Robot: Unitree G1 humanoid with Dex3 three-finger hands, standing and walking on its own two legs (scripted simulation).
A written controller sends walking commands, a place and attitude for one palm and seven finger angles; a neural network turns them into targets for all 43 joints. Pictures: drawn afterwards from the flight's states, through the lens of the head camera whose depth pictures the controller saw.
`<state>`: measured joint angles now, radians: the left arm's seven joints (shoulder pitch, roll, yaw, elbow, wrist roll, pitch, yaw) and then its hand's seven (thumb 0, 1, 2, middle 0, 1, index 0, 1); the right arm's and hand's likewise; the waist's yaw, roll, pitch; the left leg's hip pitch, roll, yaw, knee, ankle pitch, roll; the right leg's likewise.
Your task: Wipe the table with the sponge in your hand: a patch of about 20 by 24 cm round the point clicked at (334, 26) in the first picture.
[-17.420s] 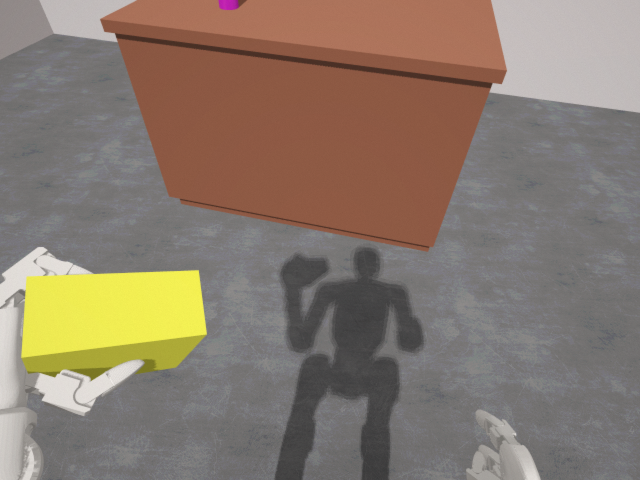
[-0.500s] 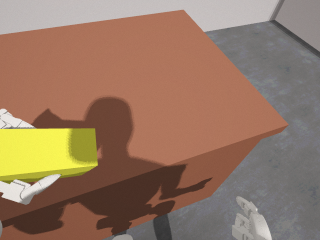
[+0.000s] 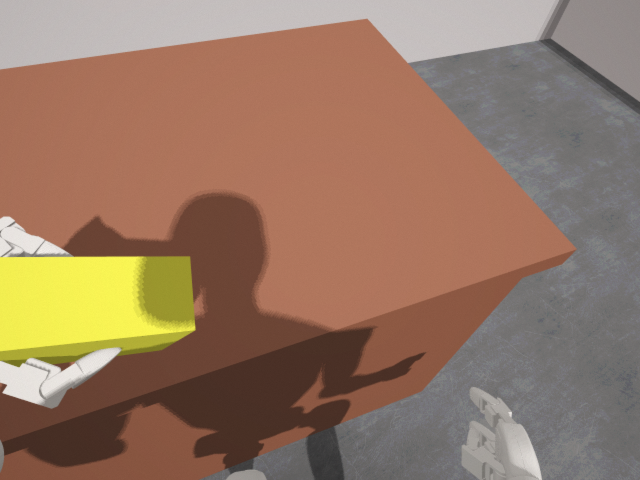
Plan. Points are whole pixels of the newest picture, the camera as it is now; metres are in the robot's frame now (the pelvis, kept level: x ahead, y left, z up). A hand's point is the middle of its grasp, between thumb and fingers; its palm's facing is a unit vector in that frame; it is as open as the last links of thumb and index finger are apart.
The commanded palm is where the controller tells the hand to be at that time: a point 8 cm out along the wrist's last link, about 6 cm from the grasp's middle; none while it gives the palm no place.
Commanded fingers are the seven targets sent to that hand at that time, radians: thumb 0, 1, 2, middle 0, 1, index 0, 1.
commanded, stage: shuffle to correct the standing spot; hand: left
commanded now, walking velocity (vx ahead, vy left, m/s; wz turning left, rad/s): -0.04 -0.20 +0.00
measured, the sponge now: (124, 312) +0.24 +0.20 +0.15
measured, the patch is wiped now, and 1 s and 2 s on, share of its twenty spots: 0.00 0.00 0.00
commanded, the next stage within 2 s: come to a stop and stand still in 1.48 s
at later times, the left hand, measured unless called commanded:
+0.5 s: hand (52, 314) +0.22 +0.24 +0.17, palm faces +0.32 -0.86 -0.40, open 10.1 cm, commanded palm +0.16 +0.28 +0.18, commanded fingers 0.00 0.10 1.30 -1.20 -1.60 -1.20 -1.60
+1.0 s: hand (52, 313) +0.23 +0.24 +0.17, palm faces +0.33 -0.85 -0.41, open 10.1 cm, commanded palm +0.16 +0.28 +0.18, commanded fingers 0.00 0.10 1.30 -1.20 -1.60 -1.20 -1.60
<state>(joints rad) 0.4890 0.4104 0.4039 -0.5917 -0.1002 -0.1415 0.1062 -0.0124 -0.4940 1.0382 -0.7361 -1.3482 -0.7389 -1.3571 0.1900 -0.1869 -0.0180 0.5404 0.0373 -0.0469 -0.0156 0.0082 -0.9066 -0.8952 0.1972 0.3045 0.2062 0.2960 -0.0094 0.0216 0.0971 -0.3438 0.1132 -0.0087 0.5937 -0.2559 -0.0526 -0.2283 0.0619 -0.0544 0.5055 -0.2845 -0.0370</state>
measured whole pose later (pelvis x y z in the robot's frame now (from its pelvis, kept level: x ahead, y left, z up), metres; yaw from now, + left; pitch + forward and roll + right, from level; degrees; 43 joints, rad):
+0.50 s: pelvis +0.00 +0.01 +0.00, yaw +0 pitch +0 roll -2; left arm 0.49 0.40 0.39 -0.59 -0.11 -0.14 0.11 -0.01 -0.49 1.04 -0.74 -1.35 -0.74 -1.36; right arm 0.19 -0.19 -0.02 0.54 0.04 -0.04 -0.02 0.01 -0.91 -0.90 0.20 0.30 0.21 0.30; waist -0.01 0.02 0.09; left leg -0.35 0.11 0.00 0.61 -0.27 -0.05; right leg -0.24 0.06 -0.05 0.52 -0.29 -0.03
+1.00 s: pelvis +0.00 +0.00 +0.00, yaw +0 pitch +1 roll -2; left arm 0.49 0.40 0.39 -0.59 -0.11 -0.13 0.11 -0.02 -0.50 1.04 -0.74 -1.35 -0.74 -1.36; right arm 0.19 -0.19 -0.02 0.55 0.04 -0.04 -0.02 0.01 -0.91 -0.90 0.20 0.30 0.21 0.30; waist 0.00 0.02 0.08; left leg -0.35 0.11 0.00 0.61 -0.27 -0.05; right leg -0.24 0.06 -0.05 0.52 -0.30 -0.03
